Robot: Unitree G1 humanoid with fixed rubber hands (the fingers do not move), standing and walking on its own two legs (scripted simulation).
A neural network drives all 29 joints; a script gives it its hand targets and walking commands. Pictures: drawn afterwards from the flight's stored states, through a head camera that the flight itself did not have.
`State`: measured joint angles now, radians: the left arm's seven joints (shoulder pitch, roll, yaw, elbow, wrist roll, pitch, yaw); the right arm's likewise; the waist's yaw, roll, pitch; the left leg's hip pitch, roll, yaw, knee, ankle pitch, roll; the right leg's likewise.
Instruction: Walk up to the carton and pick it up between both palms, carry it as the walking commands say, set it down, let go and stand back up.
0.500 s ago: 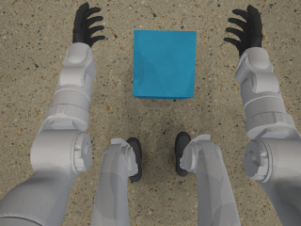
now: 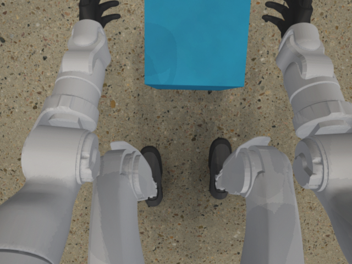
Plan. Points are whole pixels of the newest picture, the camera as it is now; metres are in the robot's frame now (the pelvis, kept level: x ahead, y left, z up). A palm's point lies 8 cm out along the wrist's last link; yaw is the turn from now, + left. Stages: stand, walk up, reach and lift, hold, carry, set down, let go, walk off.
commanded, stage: reach and lift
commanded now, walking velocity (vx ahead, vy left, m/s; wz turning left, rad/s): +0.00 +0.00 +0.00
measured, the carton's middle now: (192, 45) +0.53 -0.03 -0.30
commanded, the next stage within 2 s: none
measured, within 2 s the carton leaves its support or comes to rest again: leaves its support in 1.84 s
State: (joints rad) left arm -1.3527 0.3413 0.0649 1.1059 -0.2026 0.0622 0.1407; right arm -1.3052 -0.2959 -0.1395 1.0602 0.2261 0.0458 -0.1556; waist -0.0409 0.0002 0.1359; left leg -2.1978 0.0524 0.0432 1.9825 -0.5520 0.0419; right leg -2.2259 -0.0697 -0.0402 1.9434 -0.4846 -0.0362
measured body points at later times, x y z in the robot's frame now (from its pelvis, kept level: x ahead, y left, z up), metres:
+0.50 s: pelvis -0.01 +0.00 -0.06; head +0.37 +0.00 +0.18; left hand +0.55 +0.16 -0.25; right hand +0.54 -0.20 -0.24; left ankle +0.10 +0.11 -0.39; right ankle +0.12 -0.12 -0.39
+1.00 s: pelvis -0.01 +0.00 -0.05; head +0.36 +0.00 +0.19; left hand +0.55 +0.14 -0.24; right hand +0.54 -0.18 -0.24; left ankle +0.10 +0.11 -0.39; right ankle +0.12 -0.12 -0.39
